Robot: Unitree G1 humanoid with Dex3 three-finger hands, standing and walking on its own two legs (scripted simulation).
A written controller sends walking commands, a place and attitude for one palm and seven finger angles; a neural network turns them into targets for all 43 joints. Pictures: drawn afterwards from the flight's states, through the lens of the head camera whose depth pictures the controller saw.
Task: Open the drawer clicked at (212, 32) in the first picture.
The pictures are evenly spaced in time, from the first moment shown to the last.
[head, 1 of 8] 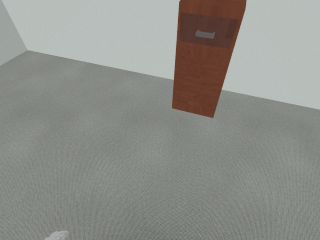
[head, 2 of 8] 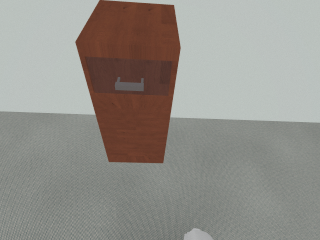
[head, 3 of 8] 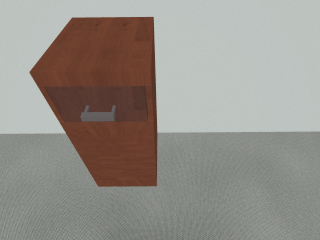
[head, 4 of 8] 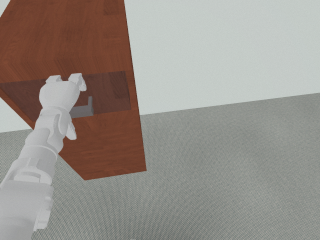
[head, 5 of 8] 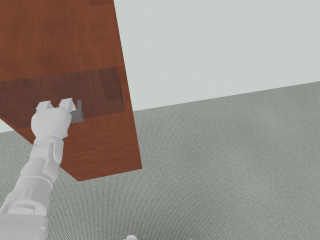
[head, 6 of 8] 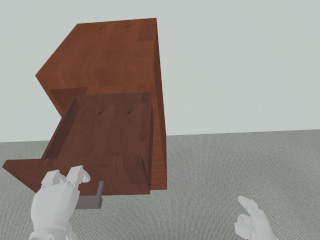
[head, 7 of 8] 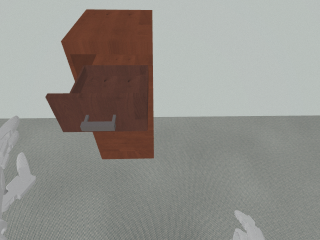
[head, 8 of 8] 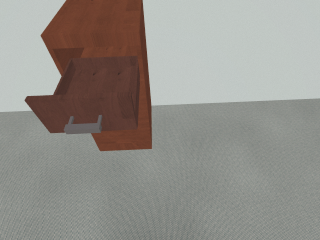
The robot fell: no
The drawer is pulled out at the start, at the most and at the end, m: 0.00 0.30 0.30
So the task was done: yes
